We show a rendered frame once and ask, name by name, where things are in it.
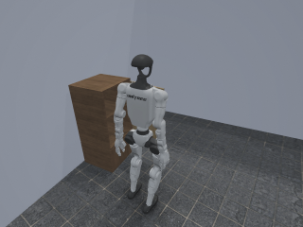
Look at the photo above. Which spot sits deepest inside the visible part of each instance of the robot right shin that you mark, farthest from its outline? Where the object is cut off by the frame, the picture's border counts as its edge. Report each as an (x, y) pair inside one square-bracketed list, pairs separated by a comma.
[(153, 186)]

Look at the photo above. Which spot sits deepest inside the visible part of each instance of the robot left upper arm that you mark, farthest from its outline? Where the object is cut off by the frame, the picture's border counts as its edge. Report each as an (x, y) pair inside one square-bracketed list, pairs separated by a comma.
[(121, 100)]

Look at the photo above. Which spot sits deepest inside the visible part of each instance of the robot right forearm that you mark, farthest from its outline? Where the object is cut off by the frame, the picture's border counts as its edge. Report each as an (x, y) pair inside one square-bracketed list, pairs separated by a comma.
[(161, 138)]

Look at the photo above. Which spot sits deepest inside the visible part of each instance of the left robot hand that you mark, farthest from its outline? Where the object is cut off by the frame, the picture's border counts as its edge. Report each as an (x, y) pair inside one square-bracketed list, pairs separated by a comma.
[(120, 144)]

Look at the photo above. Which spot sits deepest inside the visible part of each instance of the right robot hand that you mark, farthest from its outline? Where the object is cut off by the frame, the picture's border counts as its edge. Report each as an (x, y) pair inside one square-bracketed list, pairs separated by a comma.
[(163, 159)]

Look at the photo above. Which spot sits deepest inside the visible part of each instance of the robot right thigh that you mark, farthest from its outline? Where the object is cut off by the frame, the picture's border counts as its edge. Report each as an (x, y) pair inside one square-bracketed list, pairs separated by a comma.
[(156, 163)]

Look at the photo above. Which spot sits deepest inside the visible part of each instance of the robot left forearm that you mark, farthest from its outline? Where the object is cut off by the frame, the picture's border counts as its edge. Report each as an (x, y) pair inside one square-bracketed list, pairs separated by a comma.
[(118, 127)]

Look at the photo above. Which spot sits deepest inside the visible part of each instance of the robot right upper arm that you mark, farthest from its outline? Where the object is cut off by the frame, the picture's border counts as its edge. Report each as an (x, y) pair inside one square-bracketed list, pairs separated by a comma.
[(161, 97)]

